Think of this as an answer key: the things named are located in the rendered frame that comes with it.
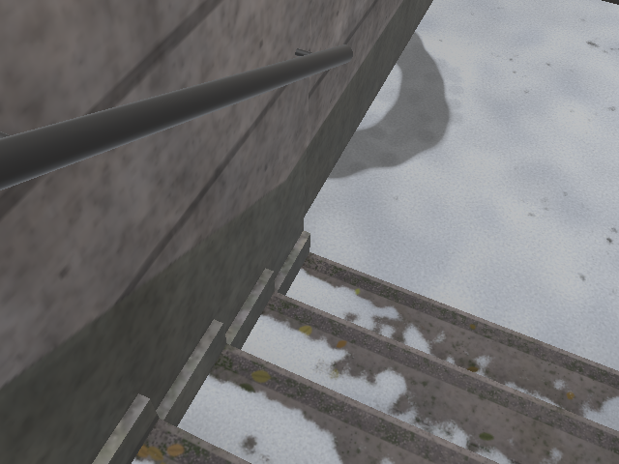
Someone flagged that stairs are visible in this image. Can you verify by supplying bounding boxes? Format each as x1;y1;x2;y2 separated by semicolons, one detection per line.
132;252;619;464

